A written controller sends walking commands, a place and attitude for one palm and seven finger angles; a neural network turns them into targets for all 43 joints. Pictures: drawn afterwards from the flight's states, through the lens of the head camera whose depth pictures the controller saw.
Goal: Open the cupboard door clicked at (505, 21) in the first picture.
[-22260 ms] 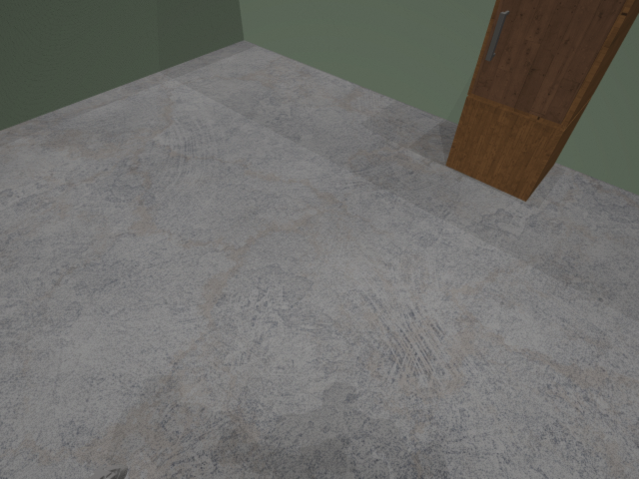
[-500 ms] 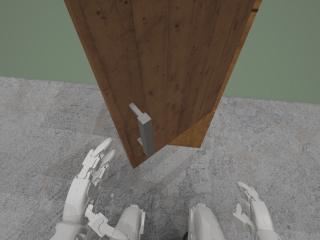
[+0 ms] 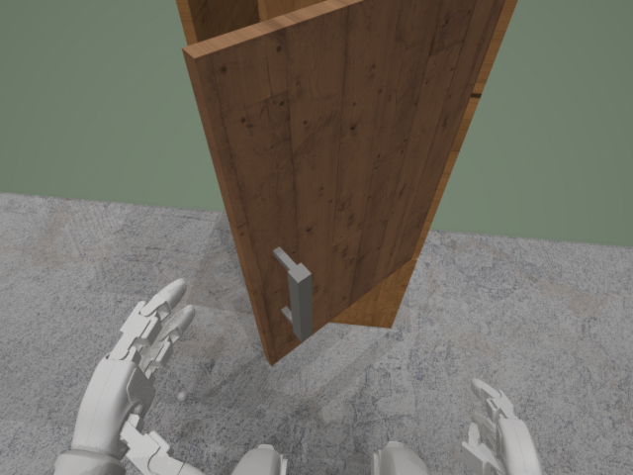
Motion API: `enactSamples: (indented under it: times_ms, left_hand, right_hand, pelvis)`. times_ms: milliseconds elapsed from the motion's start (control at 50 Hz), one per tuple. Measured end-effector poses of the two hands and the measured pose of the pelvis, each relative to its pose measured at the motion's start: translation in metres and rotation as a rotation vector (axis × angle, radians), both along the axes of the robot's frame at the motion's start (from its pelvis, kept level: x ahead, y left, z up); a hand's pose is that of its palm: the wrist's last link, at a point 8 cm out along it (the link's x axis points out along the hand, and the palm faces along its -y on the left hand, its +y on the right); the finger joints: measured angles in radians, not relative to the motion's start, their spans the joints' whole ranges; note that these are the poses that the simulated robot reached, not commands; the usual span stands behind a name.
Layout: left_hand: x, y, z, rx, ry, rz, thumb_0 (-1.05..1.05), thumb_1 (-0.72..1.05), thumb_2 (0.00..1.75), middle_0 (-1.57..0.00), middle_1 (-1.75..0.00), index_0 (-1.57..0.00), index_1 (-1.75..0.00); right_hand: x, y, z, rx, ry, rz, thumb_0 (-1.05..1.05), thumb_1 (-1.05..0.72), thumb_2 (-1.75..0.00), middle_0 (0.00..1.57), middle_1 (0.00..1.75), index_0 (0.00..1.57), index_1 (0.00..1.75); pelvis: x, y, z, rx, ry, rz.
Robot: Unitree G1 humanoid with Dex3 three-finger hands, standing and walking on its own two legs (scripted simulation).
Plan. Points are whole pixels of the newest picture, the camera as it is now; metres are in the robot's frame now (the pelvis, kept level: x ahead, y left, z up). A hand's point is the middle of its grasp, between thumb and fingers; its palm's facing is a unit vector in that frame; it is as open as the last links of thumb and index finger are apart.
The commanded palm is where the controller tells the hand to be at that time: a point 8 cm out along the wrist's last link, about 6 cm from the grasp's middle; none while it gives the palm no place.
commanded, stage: draw the hand back to the body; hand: left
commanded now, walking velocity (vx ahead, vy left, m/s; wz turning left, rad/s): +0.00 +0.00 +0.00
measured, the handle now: (292, 297) +0.35 +0.06 +0.01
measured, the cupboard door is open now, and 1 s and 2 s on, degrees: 45 45 45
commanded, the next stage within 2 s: step back with the hand held close in 1.18 s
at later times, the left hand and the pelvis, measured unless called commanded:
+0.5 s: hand (56, 331) +0.22 +0.23 +0.17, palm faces +0.30 -0.87 -0.40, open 12.8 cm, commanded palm +0.17 +0.28 +0.20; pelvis +0.04 +0.01 +0.08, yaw +0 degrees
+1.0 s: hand out of the picture +0.24 +0.26 +0.25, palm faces +0.45 -0.80 -0.40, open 7.7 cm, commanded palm +0.18 +0.30 +0.27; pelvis +0.04 +0.00 +0.10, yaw -2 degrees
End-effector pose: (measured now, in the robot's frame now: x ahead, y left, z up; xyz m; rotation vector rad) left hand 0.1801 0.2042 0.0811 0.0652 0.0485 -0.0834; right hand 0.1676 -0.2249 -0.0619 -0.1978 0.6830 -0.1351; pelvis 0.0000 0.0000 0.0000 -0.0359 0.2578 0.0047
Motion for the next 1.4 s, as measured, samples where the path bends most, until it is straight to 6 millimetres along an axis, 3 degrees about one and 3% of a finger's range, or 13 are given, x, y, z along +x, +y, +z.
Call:
enactSamples:
  times_ms: [140,340,540,860,1120,1400]
  left_hand:
    - [-0.001,0.018,0.031,0.046,-0.017,0.022,-0.01,-0.46,0.32,-0.15,-0.3,-0.15,-0.3]
    - [-0.008,0.048,0.071,0.305,0.131,0.305,-0.01,-0.19,0.43,-0.16,-0.3,-0.16,-0.3]
    - [0.005,0.072,0.123,0.359,0.005,0.426,0.0,0.15,0.58,-0.18,-0.3,-0.18,-0.3]
    - [0.012,0.096,0.2,0.439,-0.25,0.529,0.01,0.69,0.81,-0.2,-0.3,-0.2,-0.3]
    - [0.01,0.086,0.183,0.403,-0.176,0.503,0.02,0.87,0.89,-0.21,-0.3,-0.21,-0.3]
    - [0.012,0.092,0.202,0.449,-0.269,0.503,0.02,0.88,0.9,-0.21,-0.3,-0.21,-0.3]
  right_hand:
    - [0.009,-0.001,0.028,-0.017,-0.044,-0.018,0.01,-0.9,-0.9,0.2,0.3,0.2,0.3]
    - [0.021,0.015,0.056,-0.005,-0.048,-0.013,0.01,-0.91,-0.9,0.2,0.3,0.2,0.3]
    - [0.035,0.024,0.069,0.01,-0.054,0.04,0.01,-0.9,-0.9,0.2,0.3,0.2,0.3]
    - [0.05,0.012,0.085,0.002,-0.067,0.06,0.01,-0.9,-0.9,0.2,0.3,0.2,0.3]
    - [0.036,-0.001,0.081,-0.01,-0.014,0.035,0.01,-0.9,-0.9,0.2,0.3,0.2,0.3]
    - [0.03,-0.001,0.084,-0.007,-0.01,0.03,0.01,-0.9,-0.9,0.2,0.3,0.2,0.3]
  pelvis:
    - [0.01,0.004,0.019,-0.003,-0.055,-0.002]
    - [0.029,0.01,0.057,0.009,-0.159,-0.007]
    - [0.041,0.011,0.079,0.017,-0.247,-0.008]
    - [0.045,0.004,0.096,0.019,-0.319,-0.024]
    - [0.04,-0.002,0.1,0.019,-0.335,-0.031]
    - [0.031,-0.002,0.102,0.014,-0.316,-0.025]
